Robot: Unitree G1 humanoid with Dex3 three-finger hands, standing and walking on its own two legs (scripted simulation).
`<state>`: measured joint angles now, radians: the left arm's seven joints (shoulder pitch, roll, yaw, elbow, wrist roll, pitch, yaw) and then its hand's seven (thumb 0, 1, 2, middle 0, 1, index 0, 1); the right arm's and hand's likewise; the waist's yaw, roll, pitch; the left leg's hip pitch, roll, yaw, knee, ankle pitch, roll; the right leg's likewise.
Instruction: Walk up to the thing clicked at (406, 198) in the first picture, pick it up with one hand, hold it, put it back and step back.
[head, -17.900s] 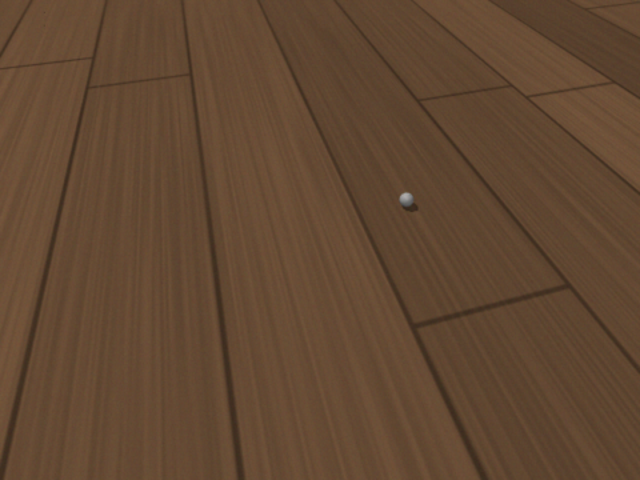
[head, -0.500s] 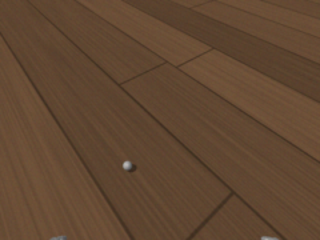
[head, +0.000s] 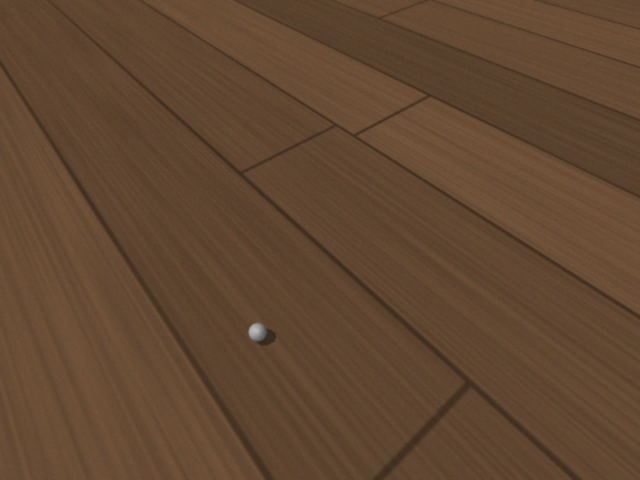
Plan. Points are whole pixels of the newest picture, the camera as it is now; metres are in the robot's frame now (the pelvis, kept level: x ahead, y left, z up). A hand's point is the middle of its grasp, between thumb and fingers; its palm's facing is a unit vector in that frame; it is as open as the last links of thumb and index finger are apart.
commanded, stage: stand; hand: left
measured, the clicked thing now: (257, 332) +0.69 +0.25 -0.75
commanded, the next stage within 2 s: walk up in 0.42 s
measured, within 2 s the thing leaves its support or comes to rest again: neither
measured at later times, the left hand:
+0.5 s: hand out of the picture +0.07 +0.25 -0.15, palm faces +0.01 -0.94 -0.33, open 7.4 cm
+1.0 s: hand out of the picture +0.15 +0.35 -0.17, palm faces -0.06 -0.95 -0.31, open 7.4 cm
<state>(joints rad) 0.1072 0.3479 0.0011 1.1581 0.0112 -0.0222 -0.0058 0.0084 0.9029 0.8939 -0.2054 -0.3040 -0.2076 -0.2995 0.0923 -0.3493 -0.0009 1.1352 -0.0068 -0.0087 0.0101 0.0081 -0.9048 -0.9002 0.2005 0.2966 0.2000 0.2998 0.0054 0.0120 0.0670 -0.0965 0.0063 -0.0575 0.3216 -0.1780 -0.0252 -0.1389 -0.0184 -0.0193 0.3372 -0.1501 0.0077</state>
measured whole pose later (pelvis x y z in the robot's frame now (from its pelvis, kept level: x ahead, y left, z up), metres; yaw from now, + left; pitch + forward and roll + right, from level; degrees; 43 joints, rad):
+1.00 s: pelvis +0.10 +0.07 +0.00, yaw -1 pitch -4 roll +0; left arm 0.28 0.44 0.08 0.97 0.02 0.01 -0.07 0.01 0.91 0.89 -0.20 -0.30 -0.21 -0.30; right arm 0.38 -0.35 -0.07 0.96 -0.03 -0.08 0.03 0.01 -0.90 -0.90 0.20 0.30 0.20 0.30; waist -0.03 -0.08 0.08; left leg -0.07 0.01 0.09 0.39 -0.25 0.03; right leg -0.51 -0.02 0.12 0.93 -0.20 0.01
